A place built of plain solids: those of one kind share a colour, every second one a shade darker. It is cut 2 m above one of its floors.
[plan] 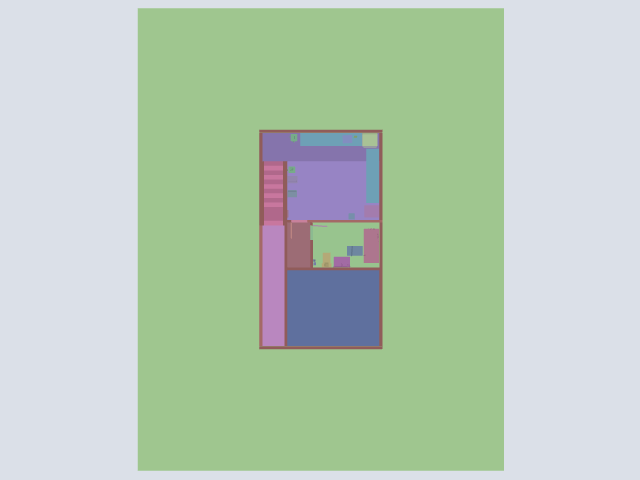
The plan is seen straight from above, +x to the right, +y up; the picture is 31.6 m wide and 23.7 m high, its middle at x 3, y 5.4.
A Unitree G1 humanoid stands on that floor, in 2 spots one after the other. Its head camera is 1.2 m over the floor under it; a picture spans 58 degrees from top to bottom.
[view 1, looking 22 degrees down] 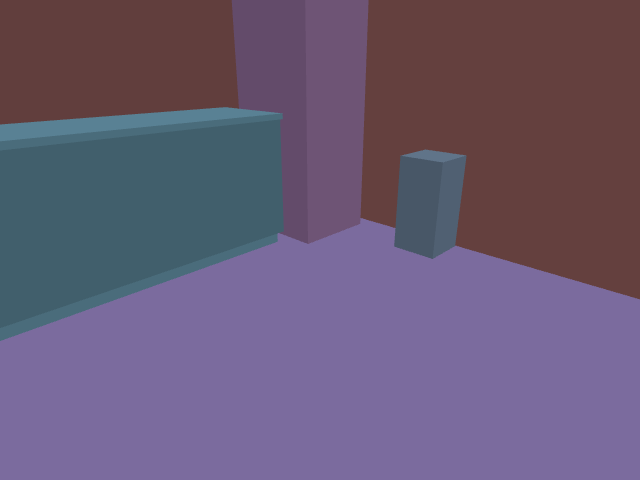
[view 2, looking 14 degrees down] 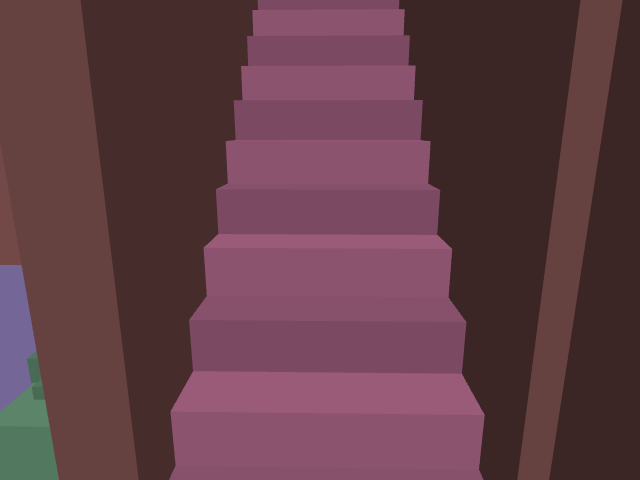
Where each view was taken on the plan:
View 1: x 3.12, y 9.12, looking -46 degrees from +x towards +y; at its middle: floor_kitchen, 3.20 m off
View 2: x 0.70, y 10.19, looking -89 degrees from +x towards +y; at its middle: stair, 1.76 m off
